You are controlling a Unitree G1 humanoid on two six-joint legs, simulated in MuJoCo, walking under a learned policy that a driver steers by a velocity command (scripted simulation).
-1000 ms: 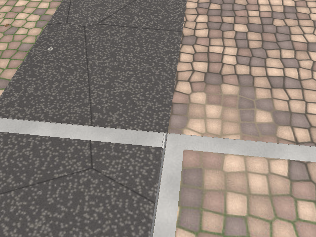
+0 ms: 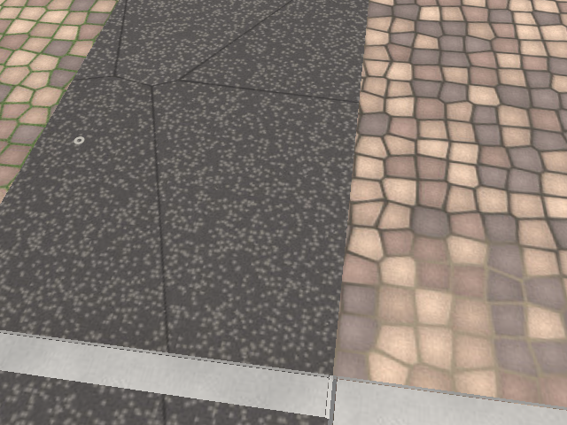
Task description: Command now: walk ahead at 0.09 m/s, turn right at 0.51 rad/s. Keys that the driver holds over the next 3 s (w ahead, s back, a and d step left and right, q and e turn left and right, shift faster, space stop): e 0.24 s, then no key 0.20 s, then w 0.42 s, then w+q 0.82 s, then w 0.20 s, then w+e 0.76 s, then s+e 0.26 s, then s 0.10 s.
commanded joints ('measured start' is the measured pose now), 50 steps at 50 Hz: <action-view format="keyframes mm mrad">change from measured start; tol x32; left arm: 1 39 146 39 -59 9 -7 -1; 50 64 70 -3 -16 20 -76 6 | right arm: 1 140 -77 -21 -27 0 33 -4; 50 211 -104 -54 58 17 -44 52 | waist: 1 -38 -39 -175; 50 4 -100 4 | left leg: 1 38 7 -5 -66 50 -20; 32 563 188 -278 -1078 61 228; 42 339 211 -217 -998 212 232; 47 -228 -12 -58 -132 -79 138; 50 -141 49 -67 -165 119 114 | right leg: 1 78 -258 288 -160 349 -129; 8 130 -228 443 -219 -218 -65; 19 90 -195 517 -112 -44 -14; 22 -146 81 159 293 -457 111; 27 -235 -12 150 526 -259 134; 40 -101 -112 -43 134 -216 110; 45 639 -386 315 -166 -415 16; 46 620 -560 661 -310 -647 -68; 50 344 -387 262 -331 -247 7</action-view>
